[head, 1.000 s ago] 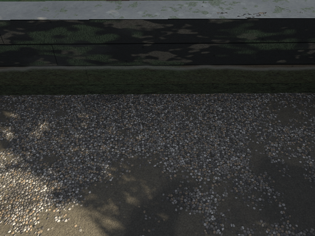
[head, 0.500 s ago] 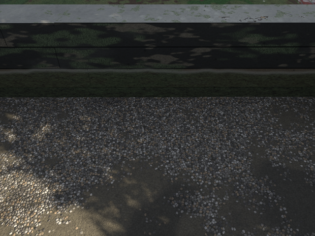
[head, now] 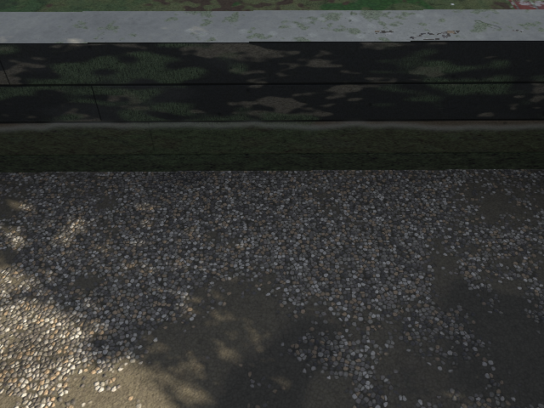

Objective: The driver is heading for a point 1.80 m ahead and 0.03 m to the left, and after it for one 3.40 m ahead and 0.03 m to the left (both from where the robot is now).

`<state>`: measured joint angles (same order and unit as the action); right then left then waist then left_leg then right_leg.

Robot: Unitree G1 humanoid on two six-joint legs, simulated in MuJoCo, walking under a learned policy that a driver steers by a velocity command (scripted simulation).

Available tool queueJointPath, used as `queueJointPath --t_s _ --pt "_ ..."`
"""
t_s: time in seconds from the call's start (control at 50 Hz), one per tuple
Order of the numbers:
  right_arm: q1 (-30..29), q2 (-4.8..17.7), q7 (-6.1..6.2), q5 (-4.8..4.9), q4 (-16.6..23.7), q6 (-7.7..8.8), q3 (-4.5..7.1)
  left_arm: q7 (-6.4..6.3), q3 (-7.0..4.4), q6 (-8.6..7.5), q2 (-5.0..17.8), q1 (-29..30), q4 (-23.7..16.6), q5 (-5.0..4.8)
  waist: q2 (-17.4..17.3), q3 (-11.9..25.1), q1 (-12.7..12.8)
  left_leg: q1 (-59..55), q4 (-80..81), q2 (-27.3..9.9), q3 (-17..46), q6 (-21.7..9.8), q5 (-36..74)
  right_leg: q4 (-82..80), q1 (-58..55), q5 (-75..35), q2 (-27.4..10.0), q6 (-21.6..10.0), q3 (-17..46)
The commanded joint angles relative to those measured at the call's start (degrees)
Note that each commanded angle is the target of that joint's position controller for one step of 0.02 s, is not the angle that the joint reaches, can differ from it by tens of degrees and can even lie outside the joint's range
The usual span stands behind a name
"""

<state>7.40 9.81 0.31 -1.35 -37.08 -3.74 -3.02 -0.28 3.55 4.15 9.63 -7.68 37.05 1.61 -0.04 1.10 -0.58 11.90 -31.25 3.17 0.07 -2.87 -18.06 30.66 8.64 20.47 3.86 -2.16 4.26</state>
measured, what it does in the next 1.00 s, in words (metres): stands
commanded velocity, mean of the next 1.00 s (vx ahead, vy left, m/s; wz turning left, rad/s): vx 0.48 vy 0.00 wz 0.00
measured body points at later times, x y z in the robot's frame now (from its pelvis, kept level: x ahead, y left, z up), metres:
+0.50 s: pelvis +0.00 +0.00 -0.01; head -0.01 +0.00 +0.44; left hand +0.20 +0.20 -0.09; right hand +0.19 -0.21 -0.09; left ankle -0.01 +0.09 -0.73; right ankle -0.05 -0.10 -0.73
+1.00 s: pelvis +0.00 +0.00 -0.01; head -0.01 +0.00 +0.44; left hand +0.20 +0.19 -0.09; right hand +0.19 -0.20 -0.09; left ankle -0.01 +0.09 -0.73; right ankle -0.05 -0.10 -0.73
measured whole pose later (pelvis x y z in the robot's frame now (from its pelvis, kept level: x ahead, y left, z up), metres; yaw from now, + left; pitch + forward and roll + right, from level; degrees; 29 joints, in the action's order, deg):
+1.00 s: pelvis +0.00 +0.00 -0.01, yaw +0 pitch -2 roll +0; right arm 6.8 9.0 0.4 -1.5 -35.1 -2.9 -3.4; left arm -0.4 3.7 3.8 8.9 -6.3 35.1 1.3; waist -0.2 -0.3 -0.5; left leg 12.8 -35.0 2.6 -0.3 -2.6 -20.2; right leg 34.1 9.4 22.4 4.1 -2.4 3.6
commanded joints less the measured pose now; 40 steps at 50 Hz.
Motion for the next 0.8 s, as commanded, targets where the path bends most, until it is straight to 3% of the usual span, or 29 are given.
queueJointPath --t_s 0.02,0.04,0.06,0.08,0.16,0.2,0.22,0.24,0.26,0.28,0.3,0.32,0.34,0.36,0.4,0.42,0.44,0.46,0.48,0.52,0.58,0.6,0.62,0.64,0.66,0.68,0.76,0.78,0.8 --pt "-5.35 5.70 -0.06 0.17 6.50 0.38 1.95 0.44 -1.99 -1.14 6.40 2.93 -5.90 0.09 0.50 4.36 0.70 -2.60 -0.83 -6.79 3.27 -1.73 35.35 0.08 0.56 -33.88 -4.78 -0.46 1.87" --pt "-2.84 3.00 0.46 -0.14 5.10 1.14 0.93 -0.14 -0.92 -1.49 3.34 1.80 -4.58 -0.23 -0.83 7.43 -0.13 -3.90 1.79 -5.02 4.32 -0.67 12.25 -2.06 -0.15 -12.99 -3.67 -0.59 3.34" --pt "-4.24 2.14 0.52 0.00 5.77 1.24 0.45 -0.57 -0.57 -1.52 2.03 5.49 -5.87 -0.34 -0.35 1.58 -0.19 -1.37 3.19 -4.37 4.94 -0.23 9.34 -3.07 2.70 -11.22 -3.72 -0.60 3.47" --pt "-4.93 2.65 0.60 -0.05 6.05 1.21 0.52 -0.69 -0.57 -1.36 2.40 5.90 -6.19 -0.29 -0.19 0.19 0.16 -1.00 3.38 -4.36 5.12 -0.20 7.39 -3.48 4.07 -9.46 -3.66 -0.57 3.70" --pt "-4.76 3.95 0.35 -0.17 6.46 1.83 0.74 -0.13 -0.84 -1.36 4.08 4.47 -6.33 0.14 -0.12 1.33 0.30 -0.89 2.35 -5.02 5.44 -0.68 8.02 -2.86 3.50 -8.13 -3.33 -0.66 3.94" --pt "-7.16 3.70 0.07 -0.75 7.92 1.25 0.95 -0.54 -1.37 -1.28 5.38 6.44 -7.29 -0.51 -0.02 -0.50 -0.97 2.04 -0.79 -4.96 2.99 -1.02 19.66 -0.09 2.42 -24.42 -5.12 -1.47 5.31" --pt "-4.04 5.25 0.11 -1.00 6.56 0.96 1.52 -0.66 -2.21 -0.86 6.98 5.19 -6.83 -0.64 0.67 4.01 -0.95 -0.25 0.01 -5.40 2.89 -1.00 24.11 -0.26 -0.80 -30.77 -5.90 -1.92 4.88" --pt "-1.72 3.19 0.44 -0.20 5.61 1.77 0.72 -0.80 -1.09 -1.39 3.05 4.88 -6.50 -0.16 0.82 5.47 -0.11 -2.52 1.39 -4.38 4.60 -0.06 12.09 -0.91 -0.18 -15.78 -4.13 -1.09 3.55" --pt "-5.42 5.96 0.02 -0.27 6.76 0.88 1.89 -0.03 -1.78 -0.85 5.18 7.39 -7.93 0.37 0.19 2.52 0.49 -1.51 -1.18 -6.63 2.95 -0.84 32.06 1.55 2.25 -30.97 -5.51 -1.06 0.83" --pt "-4.23 3.25 0.54 -0.05 6.20 1.59 1.07 -0.18 -0.97 -1.36 3.04 3.11 -6.02 0.07 -0.63 7.96 0.61 -4.65 -0.21 -5.10 4.55 -0.62 14.69 -0.48 0.30 -13.91 -3.25 -0.56 3.06" --pt "-5.92 2.16 0.51 0.31 6.80 1.80 0.47 -0.33 -0.75 -1.18 2.09 6.42 -7.04 -0.37 -0.48 2.49 0.11 -2.32 1.03 -4.75 4.86 -0.24 13.99 -1.42 3.04 -12.53 -3.31 -0.23 3.25" --pt "-6.09 2.72 0.45 0.12 6.93 1.61 0.64 -0.06 -0.77 -1.21 2.86 5.70 -6.90 -0.01 -0.42 2.21 0.49 -1.02 1.42 -5.19 4.96 -0.40 10.46 -1.66 3.06 -9.69 -3.08 -0.30 3.24" --pt "-8.32 2.60 -0.06 -0.41 8.20 1.27 0.85 -0.35 -1.27 -0.86 4.59 7.53 -7.59 -0.49 -0.16 0.06 -0.98 1.30 -1.40 -5.14 2.71 -0.86 20.78 0.27 2.94 -23.55 -4.64 -0.89 4.71" --pt "-3.03 2.61 0.34 -0.32 6.43 1.71 0.57 -0.61 -1.11 -1.19 3.03 5.94 -6.93 -0.11 0.65 4.62 -0.07 -1.68 1.14 -4.47 4.75 -0.16 11.31 -0.73 1.01 -13.53 -3.88 -0.74 3.54" --pt "-4.56 3.14 0.43 0.03 6.87 1.97 0.71 -0.61 -0.88 -1.37 2.87 5.92 -7.01 -0.02 -0.06 1.66 0.52 -1.70 1.60 -4.64 5.20 -0.35 10.55 -1.88 3.31 -11.17 -3.64 -0.49 3.53" --pt "-6.56 5.03 0.05 -0.55 7.34 1.07 1.64 -0.51 -2.00 -0.62 6.57 6.28 -7.15 -0.65 0.35 1.23 -0.25 -1.04 -0.24 -5.73 3.12 -1.17 24.38 -1.19 2.22 -26.71 -5.16 -1.18 4.42" --pt "-4.01 6.36 0.16 -0.80 6.49 0.81 1.97 0.06 -2.52 -0.54 6.64 6.01 -7.50 0.22 -0.08 4.64 0.35 -2.16 -1.90 -6.56 2.64 -1.05 34.95 2.42 0.77 -33.82 -5.57 -1.03 0.87" --pt "-2.68 2.47 0.46 -0.11 5.88 1.56 0.77 -0.57 -1.12 -1.17 2.45 4.51 -6.31 -0.12 -0.27 7.29 0.41 -4.45 0.08 -4.72 4.54 -0.37 16.54 -0.15 -0.27 -16.32 -3.56 -0.29 2.76" --pt "-4.65 2.03 0.47 0.15 6.66 1.73 0.53 -0.61 -0.75 -1.30 1.82 6.21 -6.90 -0.13 -0.24 3.10 0.44 -2.55 1.20 -4.65 4.75 -0.15 12.90 -1.41 2.30 -12.84 -3.57 -0.15 2.86" --pt "-5.46 2.80 0.35 0.17 7.03 1.78 0.62 -0.53 -0.81 -1.19 2.33 7.23 -7.40 -0.13 0.28 1.34 0.66 -1.54 1.56 -4.89 5.21 -0.19 11.10 -1.83 3.50 -10.78 -3.40 -0.21 3.14" --pt "-5.10 3.48 0.26 -0.05 7.03 1.95 0.76 0.04 -0.94 -1.29 3.50 5.66 -6.91 0.05 -0.20 2.02 0.39 -0.94 1.56 -5.17 5.16 -0.50 9.52 -1.78 2.88 -9.08 -3.26 -0.42 3.49" --pt "-4.98 3.25 0.57 -0.10 7.27 1.30 0.90 -0.38 -1.39 -1.50 4.39 4.98 -6.09 -0.17 0.62 2.01 -0.23 0.48 1.29 -5.03 4.50 -1.08 10.50 -0.84 1.01 -12.01 -3.50 -0.99 3.77" --pt "-7.45 5.25 -0.15 0.09 8.63 0.53 1.47 0.66 -1.99 -1.35 6.25 7.97 -8.22 -0.13 1.51 -0.01 0.19 1.84 -0.74 -6.41 3.38 -0.84 29.56 0.60 1.67 -32.11 -5.31 -0.88 2.28" --pt "-6.11 3.62 -0.11 -1.09 7.63 1.07 1.33 -0.18 -1.67 -1.25 4.86 5.99 -6.99 -0.39 -0.31 4.12 -1.05 -0.18 -2.06 -4.82 2.17 -0.63 22.81 1.56 0.03 -29.59 -5.22 -1.22 4.96" --pt "-1.88 2.30 0.35 -0.38 6.27 1.77 0.60 -0.58 -0.95 -1.63 2.17 5.92 -6.89 -0.21 0.85 6.63 -0.41 -2.61 0.77 -4.42 4.25 0.27 12.28 -0.02 -0.48 -16.24 -4.23 -0.92 3.30" --pt "-4.02 2.51 0.44 0.01 6.62 1.96 0.62 -0.60 -0.70 -1.57 1.67 6.54 -7.32 -0.20 0.03 3.16 0.32 -1.93 1.41 -4.51 4.65 0.18 10.56 -1.35 2.27 -12.59 -3.75 -0.53 3.24" --pt "-5.84 2.85 0.35 0.10 7.31 2.04 0.59 -0.28 -0.92 -1.21 2.94 6.87 -7.38 -0.39 -0.67 1.01 0.30 -1.66 1.49 -4.93 5.05 -0.30 11.56 -1.99 3.99 -10.51 -3.51 -0.18 3.75" --pt "-5.24 2.90 0.61 -0.10 7.50 1.38 0.90 -0.47 -1.38 -1.41 4.39 4.80 -6.06 -0.18 0.06 2.44 -0.09 -0.26 1.05 -5.15 4.37 -1.11 10.98 -0.88 1.31 -11.66 -3.50 -0.80 3.80" --pt "-7.63 5.05 -0.15 0.10 8.78 0.58 1.47 0.65 -2.00 -1.28 6.21 7.97 -8.22 -0.09 0.95 0.12 0.21 1.50 -0.89 -6.48 3.32 -0.89 30.21 0.76 1.73 -31.91 -5.22 -0.73 2.18"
